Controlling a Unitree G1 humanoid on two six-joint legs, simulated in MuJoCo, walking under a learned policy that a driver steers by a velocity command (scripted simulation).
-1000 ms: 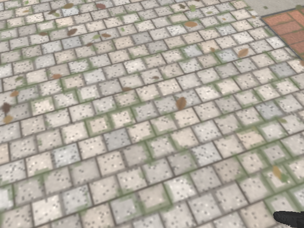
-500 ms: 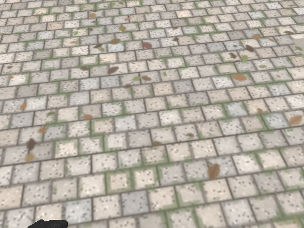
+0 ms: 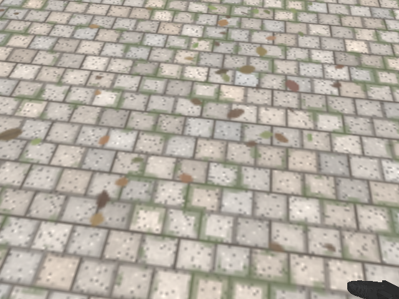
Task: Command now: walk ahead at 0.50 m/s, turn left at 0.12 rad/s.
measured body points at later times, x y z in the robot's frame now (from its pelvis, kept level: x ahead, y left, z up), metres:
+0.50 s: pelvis +0.27 -0.04 +0.00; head +0.31 -0.04 +0.45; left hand +0.44 +0.23 -0.08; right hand +0.33 -0.32 -0.13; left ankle +0.12 +0.08 -0.66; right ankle +0.37 -0.14 -0.73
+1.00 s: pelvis +0.42 +0.02 +0.00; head +0.46 +0.06 +0.45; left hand +0.44 +0.34 -0.12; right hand +0.69 -0.17 -0.07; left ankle +0.47 +0.13 -0.73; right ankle +0.42 -0.14 -0.64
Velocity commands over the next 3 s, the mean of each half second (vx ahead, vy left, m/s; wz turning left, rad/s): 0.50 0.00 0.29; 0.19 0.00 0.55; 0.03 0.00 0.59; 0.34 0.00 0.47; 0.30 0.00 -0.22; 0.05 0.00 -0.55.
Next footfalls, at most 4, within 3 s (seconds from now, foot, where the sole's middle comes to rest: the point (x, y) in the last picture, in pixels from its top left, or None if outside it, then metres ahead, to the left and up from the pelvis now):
0.42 right None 0.41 -0.14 -0.76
0.88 left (169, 277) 0.50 0.14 -0.76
1.32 right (233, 257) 0.59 -0.07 -0.76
1.76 left None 0.41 0.16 -0.76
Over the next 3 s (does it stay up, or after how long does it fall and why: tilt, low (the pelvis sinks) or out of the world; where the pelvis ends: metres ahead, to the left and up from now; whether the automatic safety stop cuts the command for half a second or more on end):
stays up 0.67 0.41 0.01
